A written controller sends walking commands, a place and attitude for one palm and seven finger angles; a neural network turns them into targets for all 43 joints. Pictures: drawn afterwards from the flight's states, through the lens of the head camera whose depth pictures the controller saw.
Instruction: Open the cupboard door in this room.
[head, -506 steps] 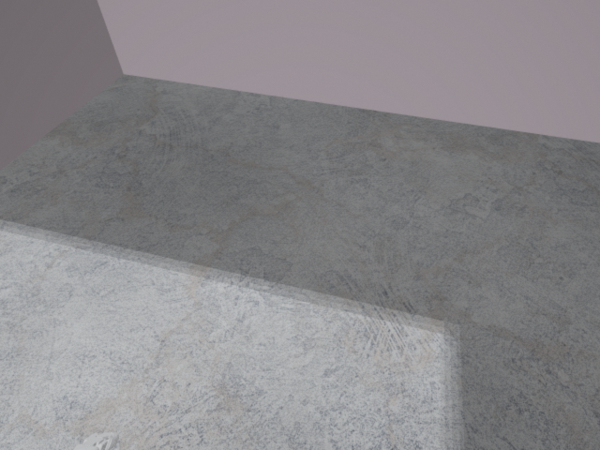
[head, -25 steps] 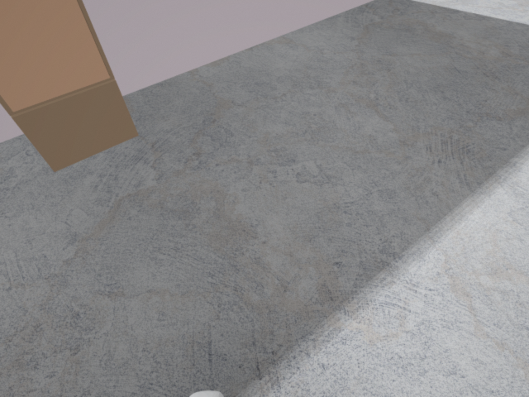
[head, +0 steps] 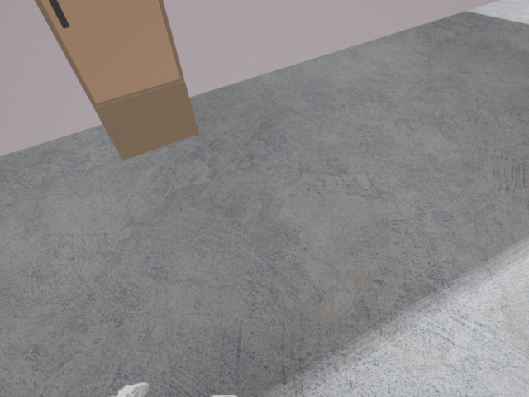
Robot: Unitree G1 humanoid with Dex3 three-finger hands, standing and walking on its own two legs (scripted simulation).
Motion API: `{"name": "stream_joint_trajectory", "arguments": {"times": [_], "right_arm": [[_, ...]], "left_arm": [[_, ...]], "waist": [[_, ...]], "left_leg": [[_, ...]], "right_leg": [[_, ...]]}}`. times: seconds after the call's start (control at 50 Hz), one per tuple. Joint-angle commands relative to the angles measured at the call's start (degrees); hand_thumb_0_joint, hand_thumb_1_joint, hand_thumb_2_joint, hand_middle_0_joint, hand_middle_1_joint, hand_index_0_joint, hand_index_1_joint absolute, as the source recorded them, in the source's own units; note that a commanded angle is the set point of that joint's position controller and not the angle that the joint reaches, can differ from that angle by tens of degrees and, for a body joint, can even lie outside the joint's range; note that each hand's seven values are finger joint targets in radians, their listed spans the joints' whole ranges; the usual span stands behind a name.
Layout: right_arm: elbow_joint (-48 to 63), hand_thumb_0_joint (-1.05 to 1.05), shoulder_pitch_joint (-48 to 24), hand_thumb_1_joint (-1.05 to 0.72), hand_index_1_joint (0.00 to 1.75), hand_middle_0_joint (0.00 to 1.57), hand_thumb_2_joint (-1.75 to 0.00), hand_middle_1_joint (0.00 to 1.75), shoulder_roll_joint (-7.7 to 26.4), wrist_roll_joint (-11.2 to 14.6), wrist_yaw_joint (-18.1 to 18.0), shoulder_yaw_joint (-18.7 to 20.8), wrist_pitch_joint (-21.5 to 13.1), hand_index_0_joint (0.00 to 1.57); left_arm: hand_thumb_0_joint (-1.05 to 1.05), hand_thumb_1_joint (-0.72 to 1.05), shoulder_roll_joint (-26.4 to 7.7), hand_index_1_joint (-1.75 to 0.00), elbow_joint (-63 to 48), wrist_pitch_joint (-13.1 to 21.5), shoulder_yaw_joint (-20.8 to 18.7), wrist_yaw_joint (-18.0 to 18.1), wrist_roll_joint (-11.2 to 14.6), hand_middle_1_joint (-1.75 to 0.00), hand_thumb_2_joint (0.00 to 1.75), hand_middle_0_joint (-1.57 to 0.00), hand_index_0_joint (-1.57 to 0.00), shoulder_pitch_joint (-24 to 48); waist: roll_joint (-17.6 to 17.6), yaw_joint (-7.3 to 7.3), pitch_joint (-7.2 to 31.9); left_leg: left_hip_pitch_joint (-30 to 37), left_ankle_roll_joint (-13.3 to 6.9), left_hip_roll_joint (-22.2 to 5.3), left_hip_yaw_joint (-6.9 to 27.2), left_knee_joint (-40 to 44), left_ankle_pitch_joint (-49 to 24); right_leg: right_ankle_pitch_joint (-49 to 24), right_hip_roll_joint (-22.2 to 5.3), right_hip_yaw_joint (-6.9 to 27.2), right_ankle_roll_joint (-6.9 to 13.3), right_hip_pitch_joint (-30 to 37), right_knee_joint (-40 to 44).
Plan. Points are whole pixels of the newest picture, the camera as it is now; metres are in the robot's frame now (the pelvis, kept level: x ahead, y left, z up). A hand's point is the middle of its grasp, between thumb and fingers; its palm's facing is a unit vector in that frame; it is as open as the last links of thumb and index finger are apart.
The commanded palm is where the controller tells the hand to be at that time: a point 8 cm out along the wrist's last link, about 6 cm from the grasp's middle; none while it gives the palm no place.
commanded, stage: stand and wait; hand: left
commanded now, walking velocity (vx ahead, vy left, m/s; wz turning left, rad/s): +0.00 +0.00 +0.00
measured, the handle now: (56, 7) +1.37 +0.85 +0.05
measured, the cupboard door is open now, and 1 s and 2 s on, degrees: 0 0 0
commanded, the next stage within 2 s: turn or walk to find it in 0.20 s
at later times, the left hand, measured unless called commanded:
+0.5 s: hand out of the picture -0.04 +0.24 -0.17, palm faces +0.19 -0.95 -0.23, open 7.3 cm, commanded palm none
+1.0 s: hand out of the picture -0.05 +0.20 -0.16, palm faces +0.28 -0.93 -0.23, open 7.3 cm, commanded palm none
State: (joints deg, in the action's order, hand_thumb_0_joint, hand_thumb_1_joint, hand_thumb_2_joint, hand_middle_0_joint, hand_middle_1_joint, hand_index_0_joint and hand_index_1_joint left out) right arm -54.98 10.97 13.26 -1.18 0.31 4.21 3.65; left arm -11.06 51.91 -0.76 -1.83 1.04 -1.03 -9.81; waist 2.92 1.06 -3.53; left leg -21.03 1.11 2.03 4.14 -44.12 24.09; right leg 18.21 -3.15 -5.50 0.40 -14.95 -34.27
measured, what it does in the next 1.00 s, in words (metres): steps on the spot, turning left: left foot, then right foot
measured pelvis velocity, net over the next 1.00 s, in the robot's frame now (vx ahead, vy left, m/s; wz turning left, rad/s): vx -0.04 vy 0.01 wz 0.27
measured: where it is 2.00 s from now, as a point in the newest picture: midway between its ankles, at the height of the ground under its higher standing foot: outside the picture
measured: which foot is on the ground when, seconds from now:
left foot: up 0.00-0.32, down 0.34-0.74, up 0.76-1.00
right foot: down 0.00-0.36, up 0.38-0.70, down 0.72-1.00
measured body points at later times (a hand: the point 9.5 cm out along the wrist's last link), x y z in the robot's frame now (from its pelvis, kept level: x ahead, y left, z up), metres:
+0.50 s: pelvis -0.02 +0.03 +0.01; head +0.00 +0.05 +0.46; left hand -0.05 +0.29 -0.15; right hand +0.08 -0.19 -0.13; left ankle -0.04 +0.14 -0.73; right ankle -0.03 -0.11 -0.67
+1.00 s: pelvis -0.04 +0.01 +0.01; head -0.02 +0.01 +0.45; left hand -0.06 +0.25 -0.14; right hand +0.03 -0.23 -0.15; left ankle -0.09 +0.13 -0.70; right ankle -0.02 -0.11 -0.73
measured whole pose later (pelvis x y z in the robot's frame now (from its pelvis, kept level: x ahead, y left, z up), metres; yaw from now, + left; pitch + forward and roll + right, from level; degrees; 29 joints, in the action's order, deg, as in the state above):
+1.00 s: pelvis -0.04 +0.01 +0.01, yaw +16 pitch -1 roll +1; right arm -60.9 13.7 11.9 -0.6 -0.3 3.5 3.5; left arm -10.1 58.2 -0.9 -2.3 1.5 -1.6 -11.8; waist -0.6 0.4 -4.8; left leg -17.4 1.9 -1.2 -2.6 -43.1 26.2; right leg 17.0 -6.3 -8.8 -0.3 -12.4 -31.3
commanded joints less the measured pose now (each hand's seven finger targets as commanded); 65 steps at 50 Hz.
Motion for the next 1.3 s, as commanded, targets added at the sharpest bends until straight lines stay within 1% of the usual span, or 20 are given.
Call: {"name": "stream_joint_trajectory", "arguments": {"times": [0.0,0.06,0.2,0.28,0.3,0.34,0.36,0.44,0.56,0.64,0.68,0.74,0.8,0.92,1.0,1.04,1.06,1.1,1.18,1.28], "right_arm": [[4.0,0.00,-1.6,-0.90,0.30,0.20,-0.90,0.30,5.3,-0.1,0.4,1.8,-0.5,0.20],[2.0,0.00,0.9,-0.90,0.30,0.20,-0.90,0.30,4.0,0.1,0.5,1.2,-0.6,0.20],[1.3,0.00,-3.9,-0.90,0.30,0.20,-0.90,0.30,1.9,0.7,-0.2,-0.7,-1.6,0.20],[-0.3,0.00,0.2,-0.90,0.30,0.20,-0.90,0.30,2.4,0.8,-0.5,-1.0,-2.5,0.20],[-0.7,0.00,1.8,-0.90,0.30,0.20,-0.90,0.30,4.2,0.7,-0.4,-0.7,-3.1,0.20],[0.0,0.00,3.8,-0.90,0.30,0.20,-0.90,0.30,11.7,0.1,-0.6,1.0,-3.0,0.20],[-0.8,0.00,4.6,-0.90,0.30,0.20,-0.90,0.30,11.6,0.0,-1.3,1.0,-3.1,0.20],[0.0,0.00,-1.1,-0.90,0.30,0.20,-0.90,0.30,7.4,0.1,-2.0,-0.3,-3.6,0.20],[-2.1,0.00,1.5,-0.90,0.30,0.20,-0.90,0.30,6.5,0.0,-2.0,-0.3,-3.7,0.20],[-3.0,0.00,0.8,-0.90,0.30,0.20,-0.90,0.30,5.8,0.4,-1.9,-0.5,-3.7,0.20],[-3.3,0.00,1.7,-0.90,0.30,0.20,-0.90,0.30,2.0,1.1,-1.6,-1.1,-3.9,0.20],[-1.9,0.00,-0.5,-0.90,0.30,0.20,-0.90,0.30,2.3,0.3,-1.2,-1.0,-2.0,0.20],[-2.6,0.00,0.9,-0.90,0.30,0.20,-0.90,0.30,1.8,0.5,-1.0,-0.5,-1.9,0.20],[-0.9,0.00,-0.5,-0.90,0.30,0.20,-0.90,0.30,0.8,0.9,-0.5,-0.4,-2.0,0.20],[-1.9,0.00,4.9,-0.90,0.30,0.20,-0.90,0.30,1.3,0.3,-0.3,-0.6,-2.8,0.20],[-2.1,0.00,7.4,-0.90,0.30,0.20,-0.90,0.30,8.7,-0.4,-0.7,0.7,-3.6,0.20],[-2.1,0.00,7.7,-0.90,0.30,0.20,-0.90,0.30,9.8,-0.3,-0.8,0.8,-3.4,0.20],[-2.6,0.00,4.4,-0.90,0.30,0.20,-0.90,0.30,7.0,-0.4,-1.7,-0.2,-4.0,0.20],[-3.0,0.00,2.0,-0.90,0.30,0.20,-0.90,0.30,5.6,0.0,-2.3,-1.0,-4.5,0.20],[-3.6,0.00,2.1,-0.90,0.30,0.20,-0.90,0.30,6.8,0.1,-1.9,-0.2,-3.8,0.20]], "left_arm": [[0.00,0.90,-10.5,-0.30,-3.2,1.2,-2.9,0.9,-0.2,-0.30,0.90,-0.20,-0.20,-0.9],[0.00,0.90,-8.5,-0.30,-2.5,1.8,-2.2,0.9,-0.3,-0.30,0.90,-0.20,-0.20,-1.7],[0.00,0.90,-11.0,-0.30,2.7,1.5,-2.5,0.9,-0.8,-0.30,0.90,-0.20,-0.20,-9.0],[0.00,0.90,-11.4,-0.30,3.8,0.8,-3.1,1.0,-0.1,-0.30,0.90,-0.20,-0.20,-7.0],[0.00,0.90,-10.3,-0.30,3.6,0.5,-3.0,0.9,0.3,-0.30,0.90,-0.20,-0.20,-6.7],[0.00,0.90,-5.3,-0.30,0.8,-0.3,-1.8,0.4,0.5,-0.30,0.90,-0.20,-0.20,-5.9],[0.00,0.90,-5.8,-0.30,0.6,-1.1,-1.6,0.9,0.2,-0.30,0.90,-0.20,-0.20,-2.3],[0.00,0.90,-5.1,-0.30,3.5,-0.9,-1.7,-0.1,0.3,-0.30,0.90,-0.20,-0.20,-3.5],[0.00,0.90,-3.4,-0.30,4.6,-0.7,-0.4,0.2,0.4,-0.30,0.90,-0.20,-0.20,-2.6],[0.00,0.90,-3.2,-0.30,7.3,0.2,0.2,0.6,0.4,-0.30,0.90,-0.20,-0.20,-7.7],[0.00,0.90,-6.4,-0.30,8.2,1.3,0.0,1.1,0.0,-0.30,0.90,-0.20,-0.20,-8.3],[0.00,0.90,-11.0,-0.30,6.4,1.3,-1.5,0.9,0.0,-0.30,0.90,-0.20,-0.20,-5.6],[0.00,0.90,-9.6,-0.30,5.3,0.9,-1.9,1.0,-0.2,-0.30,0.90,-0.20,-0.20,-3.8],[0.00,0.90,-11.1,-0.30,4.2,0.9,-3.4,1.2,-0.8,-0.30,0.90,-0.20,-0.20,-5.4],[0.00,0.90,-10.5,-0.30,3.9,0.3,-3.5,0.9,-0.1,-0.30,0.90,-0.20,-0.20,-3.5],[0.00,0.90,-4.3,-0.30,1.7,-0.5,-2.1,0.3,0.7,-0.30,0.90,-0.20,-0.20,-3.7],[0.00,0.90,-4.5,-0.30,1.0,-0.5,-1.6,0.2,0.2,-0.30,0.90,-0.20,-0.20,-1.0],[0.00,0.90,-4.8,-0.30,2.7,-1.0,-1.6,0.2,0.0,-0.30,0.90,-0.20,-0.20,0.7],[0.00,0.90,-2.8,-0.30,6.2,-0.5,-0.4,-0.2,0.2,-0.30,0.90,-0.20,-0.20,-3.4],[0.00,0.90,-2.9,-0.30,6.5,0.1,-0.3,0.3,0.6,-0.30,0.90,-0.20,-0.20,-5.5]], "waist": [[-11.1,-0.76,-0.4],[-12.8,-0.56,1.3],[-13.6,-4.45,3.6],[-12.6,-1.69,5.3],[-7.2,-0.70,6.3],[12.9,0.29,5.4],[14.7,1.70,4.7],[5.9,-1.35,3.0],[5.5,-0.30,3.6],[3.7,-2.45,4.7],[-4.7,-1.99,3.7],[-20.2,-2.88,-2.7],[-12.6,-1.89,-2.4],[-12.4,-3.04,2.8],[-10.8,-0.28,5.0],[13.2,0.59,4.0],[10.8,1.54,2.9],[10.6,0.32,-0.3],[4.6,-1.26,2.5],[3.9,-1.47,3.6]], "left_leg": [[-10.5,0.5,-2.5,1.0,-25.5,1.0],[-8.2,1.6,-2.8,-1.1,-23.4,-3.1],[-1.2,1.7,-2.7,-6.5,-0.5,2.3],[9.1,0.9,-2.9,-8.1,16.3,-8.4],[14.8,-0.1,-5.3,-5.5,22.5,-15.3],[18.1,-10.3,-23.7,14.5,26.1,-37.2],[13.7,-11.9,-23.1,15.3,27.4,-35.0],[12.5,-10.3,-15.9,6.5,26.2,-33.2],[13.7,-10.8,-15.7,6.8,26.2,-33.0],[10.7,-7.8,-12.8,5.5,22.9,-28.0],[4.4,-2.9,-7.7,1.1,17.8,-17.0],[2.3,-0.4,-2.9,-2.9,7.3,1.1],[-0.6,-0.5,-3.2,-3.6,-4.1,2.5],[-0.8,1.0,-3.6,-6.7,-0.4,3.6],[12.1,0.6,-3.6,-8.7,16.9,-8.5],[17.6,-6.5,-20.0,14.4,28.2,-12.4],[11.6,-9.8,-23.2,17.1,31.5,-8.7],[7.9,-10.2,-20.0,13.7,32.5,-9.8],[12.6,-10.4,-16.6,4.6,28.3,-27.3],[13.1,-9.4,-15.4,5.2,23.7,-35.0]], "right_leg": [[-10.8,-17.0,13.7,6.7,1.0,18.1],[-17.4,-13.9,7.5,5.3,3.0,16.8],[-30.8,-14.9,7.4,8.2,9.7,13.3],[-26.6,-14.4,4.4,4.5,6.4,7.6],[-21.5,-12.3,1.8,1.7,2.7,2.6],[15.2,-2.8,-2.5,-3.8,-12.3,-14.5],[17.1,-3.0,1.8,-3.8,-11.5,-20.9],[7.7,-2.3,3.6,-3.9,-11.8,-25.1],[8.3,-1.3,3.1,-4.0,-5.9,-11.1],[-3.1,-0.1,1.7,-3.6,4.2,6.4],[-9.7,-6.7,9.4,-1.6,10.1,14.8],[-0.9,-16.4,19.1,6.5,-1.5,22.5],[-12.6,-16.1,13.8,8.6,0.6,18.5],[-29.5,-16.6,6.9,8.0,7.9,11.5],[-10.3,-14.4,3.3,2.4,0.9,7.6],[8.7,-3.1,-3.5,-3.8,-13.6,-8.9],[14.6,-2.6,-0.3,-3.1,-11.3,-15.4],[10.7,-3.4,4.0,-2.7,-12.0,-22.0],[7.6,-2.6,3.4,-3.2,-8.4,-15.9],[3.1,-0.5,0.9,-3.7,-2.0,-0.8]]}}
